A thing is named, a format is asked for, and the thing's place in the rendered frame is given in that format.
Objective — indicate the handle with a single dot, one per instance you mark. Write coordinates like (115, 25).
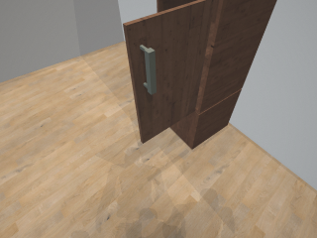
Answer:
(151, 73)

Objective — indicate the cupboard door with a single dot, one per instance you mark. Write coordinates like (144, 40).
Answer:
(179, 37)

